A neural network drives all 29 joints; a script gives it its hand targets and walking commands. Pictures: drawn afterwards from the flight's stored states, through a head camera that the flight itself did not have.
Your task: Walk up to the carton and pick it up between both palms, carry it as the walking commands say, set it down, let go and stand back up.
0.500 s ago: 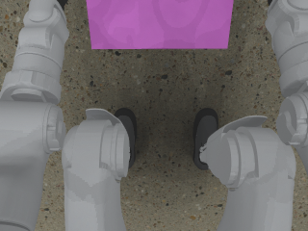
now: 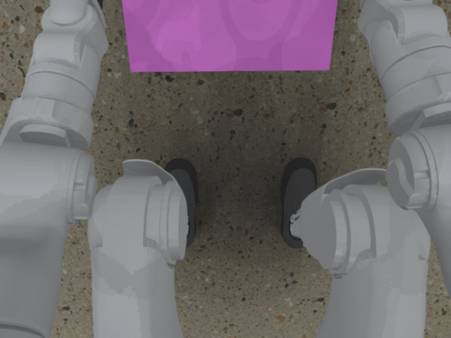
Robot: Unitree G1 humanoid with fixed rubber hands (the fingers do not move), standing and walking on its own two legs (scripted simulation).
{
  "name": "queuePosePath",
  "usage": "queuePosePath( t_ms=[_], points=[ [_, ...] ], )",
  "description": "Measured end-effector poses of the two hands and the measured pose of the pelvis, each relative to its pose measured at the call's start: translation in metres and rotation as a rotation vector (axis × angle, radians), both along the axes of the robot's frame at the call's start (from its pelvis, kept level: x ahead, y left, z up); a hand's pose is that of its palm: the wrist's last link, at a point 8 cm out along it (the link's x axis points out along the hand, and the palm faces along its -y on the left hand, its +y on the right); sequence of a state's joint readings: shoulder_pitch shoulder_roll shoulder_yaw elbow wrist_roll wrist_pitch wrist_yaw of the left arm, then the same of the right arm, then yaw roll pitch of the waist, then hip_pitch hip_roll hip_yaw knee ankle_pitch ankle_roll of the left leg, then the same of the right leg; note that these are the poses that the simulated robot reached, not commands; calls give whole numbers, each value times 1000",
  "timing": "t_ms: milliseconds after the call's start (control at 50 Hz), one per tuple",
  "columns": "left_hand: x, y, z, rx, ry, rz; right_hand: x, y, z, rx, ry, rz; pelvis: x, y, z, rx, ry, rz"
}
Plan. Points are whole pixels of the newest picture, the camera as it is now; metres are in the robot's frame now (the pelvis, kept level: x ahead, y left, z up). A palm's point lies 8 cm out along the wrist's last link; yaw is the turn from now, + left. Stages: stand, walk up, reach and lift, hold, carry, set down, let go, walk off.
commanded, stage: reach and lift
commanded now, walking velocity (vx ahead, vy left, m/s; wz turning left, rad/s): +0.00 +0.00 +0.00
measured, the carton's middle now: out of the picture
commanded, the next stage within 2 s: none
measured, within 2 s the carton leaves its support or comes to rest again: leaves its support in 0.80 s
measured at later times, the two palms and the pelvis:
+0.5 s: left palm out of the picture +0.52 +0.22 -0.21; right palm out of the picture +0.55 -0.13 -0.20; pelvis +0.00 +0.00 +0.00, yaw +0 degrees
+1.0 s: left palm out of the picture +0.52 +0.22 -0.17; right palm out of the picture +0.55 -0.13 -0.16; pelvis -0.01 +0.00 +0.00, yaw +0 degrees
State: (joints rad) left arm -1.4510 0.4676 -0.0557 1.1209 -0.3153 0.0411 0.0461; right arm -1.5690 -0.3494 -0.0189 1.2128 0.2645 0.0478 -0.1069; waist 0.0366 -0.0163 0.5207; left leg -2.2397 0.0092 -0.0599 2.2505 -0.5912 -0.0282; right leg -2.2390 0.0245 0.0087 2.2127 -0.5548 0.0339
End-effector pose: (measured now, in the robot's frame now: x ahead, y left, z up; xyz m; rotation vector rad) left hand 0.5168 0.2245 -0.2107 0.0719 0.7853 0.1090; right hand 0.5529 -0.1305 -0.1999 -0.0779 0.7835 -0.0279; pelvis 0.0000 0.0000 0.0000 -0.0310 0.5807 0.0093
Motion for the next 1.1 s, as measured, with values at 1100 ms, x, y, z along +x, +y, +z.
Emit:
queuePosePath(
  t_ms=[1100],
  points=[
    [1,-9,57,38,14,65,-6,4,56,-14,-52,-86,-11,-3,7,11,-116,3]
  ],
)
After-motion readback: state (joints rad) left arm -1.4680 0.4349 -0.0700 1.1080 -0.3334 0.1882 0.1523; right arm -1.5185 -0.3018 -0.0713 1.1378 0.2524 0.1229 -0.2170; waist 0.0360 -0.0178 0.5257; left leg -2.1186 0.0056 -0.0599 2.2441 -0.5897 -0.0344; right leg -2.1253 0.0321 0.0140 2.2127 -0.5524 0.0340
